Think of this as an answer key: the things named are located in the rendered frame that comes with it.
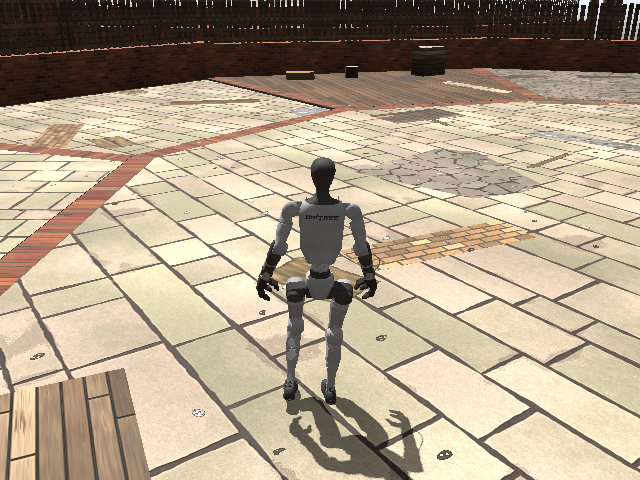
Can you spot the humanoid robot torso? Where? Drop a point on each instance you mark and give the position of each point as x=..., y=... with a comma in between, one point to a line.
x=321, y=235

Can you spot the robot left forearm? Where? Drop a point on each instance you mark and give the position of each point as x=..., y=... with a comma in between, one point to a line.
x=269, y=264

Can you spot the left robot upper arm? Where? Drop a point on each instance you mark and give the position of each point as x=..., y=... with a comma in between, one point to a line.
x=290, y=209

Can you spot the right robot hand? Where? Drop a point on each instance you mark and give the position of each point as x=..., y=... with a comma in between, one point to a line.
x=372, y=284

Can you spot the robot left thigh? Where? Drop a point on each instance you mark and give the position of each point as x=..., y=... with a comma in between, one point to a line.
x=295, y=294

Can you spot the robot right forearm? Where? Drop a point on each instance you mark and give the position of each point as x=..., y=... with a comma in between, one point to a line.
x=367, y=265

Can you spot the right robot upper arm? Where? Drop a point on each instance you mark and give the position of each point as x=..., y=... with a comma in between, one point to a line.
x=353, y=212

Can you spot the left robot hand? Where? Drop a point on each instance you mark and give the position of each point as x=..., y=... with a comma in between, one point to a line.
x=262, y=284

